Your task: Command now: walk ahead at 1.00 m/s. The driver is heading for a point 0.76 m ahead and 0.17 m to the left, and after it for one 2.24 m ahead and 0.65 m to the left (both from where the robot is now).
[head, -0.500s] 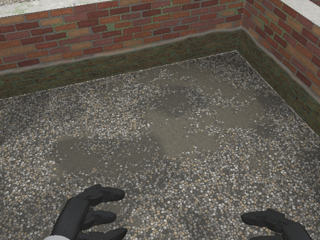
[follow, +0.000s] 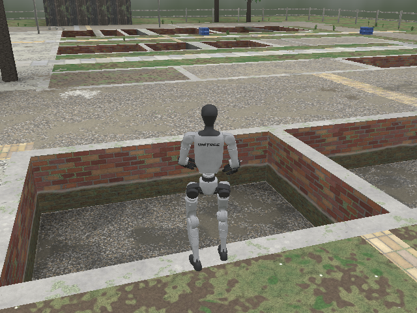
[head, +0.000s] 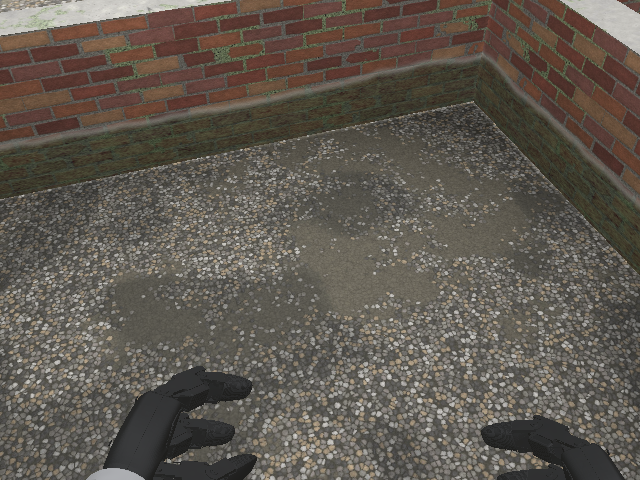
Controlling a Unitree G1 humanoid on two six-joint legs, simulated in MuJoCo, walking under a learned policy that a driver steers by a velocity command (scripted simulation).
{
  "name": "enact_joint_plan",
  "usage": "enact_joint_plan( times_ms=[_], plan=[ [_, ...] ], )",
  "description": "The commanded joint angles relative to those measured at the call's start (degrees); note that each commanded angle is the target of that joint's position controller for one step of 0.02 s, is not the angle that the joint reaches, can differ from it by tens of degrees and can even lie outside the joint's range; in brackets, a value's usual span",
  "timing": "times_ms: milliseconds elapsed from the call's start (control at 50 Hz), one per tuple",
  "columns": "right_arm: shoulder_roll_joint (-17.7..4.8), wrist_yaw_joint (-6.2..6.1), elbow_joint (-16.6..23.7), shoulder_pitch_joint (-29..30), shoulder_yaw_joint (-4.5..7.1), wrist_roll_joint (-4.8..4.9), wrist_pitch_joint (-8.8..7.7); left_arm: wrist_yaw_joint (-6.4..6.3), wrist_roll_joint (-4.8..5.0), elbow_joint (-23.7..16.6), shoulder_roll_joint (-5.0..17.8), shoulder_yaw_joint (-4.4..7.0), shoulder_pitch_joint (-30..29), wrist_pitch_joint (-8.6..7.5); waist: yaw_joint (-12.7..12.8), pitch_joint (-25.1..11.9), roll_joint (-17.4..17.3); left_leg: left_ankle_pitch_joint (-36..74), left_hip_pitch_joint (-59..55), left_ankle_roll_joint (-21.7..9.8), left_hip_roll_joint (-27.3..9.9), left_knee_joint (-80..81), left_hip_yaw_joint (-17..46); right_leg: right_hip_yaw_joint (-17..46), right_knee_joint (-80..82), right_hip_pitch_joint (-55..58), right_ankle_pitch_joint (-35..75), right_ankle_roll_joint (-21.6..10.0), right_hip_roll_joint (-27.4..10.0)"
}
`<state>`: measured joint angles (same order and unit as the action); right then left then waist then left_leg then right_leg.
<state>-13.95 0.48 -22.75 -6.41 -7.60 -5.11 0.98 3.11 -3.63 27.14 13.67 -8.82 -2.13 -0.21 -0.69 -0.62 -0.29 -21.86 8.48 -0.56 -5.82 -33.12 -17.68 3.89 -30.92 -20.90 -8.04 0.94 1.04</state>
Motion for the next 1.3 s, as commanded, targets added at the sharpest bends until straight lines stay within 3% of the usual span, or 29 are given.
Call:
enact_joint_plan(
  times_ms=[20,1300],
  plan=[
    [-4.4,-0.17,6.3,6.2,1.72,0.01,-1.14,-0.16,0.04,-6.4,4.8,1.97,-9.1,-1.17,0.0,-5.9,0.7,0.6,0.8,-2.2,-6.3,9.6,9.6,3.7,2.2,3.0,11.2,0.9,-2.9],
    [-4.2,0.05,7.4,6.4,1.53,-0.09,-1.31,-0.05,-0.16,-6.5,4.8,1.64,-10.2,-1.11,-0.1,-6.6,0.6,1.7,1.2,-1.8,-5.9,9.4,11.7,4.9,3.0,3.4,10.6,0.7,-3.4]
  ],
)
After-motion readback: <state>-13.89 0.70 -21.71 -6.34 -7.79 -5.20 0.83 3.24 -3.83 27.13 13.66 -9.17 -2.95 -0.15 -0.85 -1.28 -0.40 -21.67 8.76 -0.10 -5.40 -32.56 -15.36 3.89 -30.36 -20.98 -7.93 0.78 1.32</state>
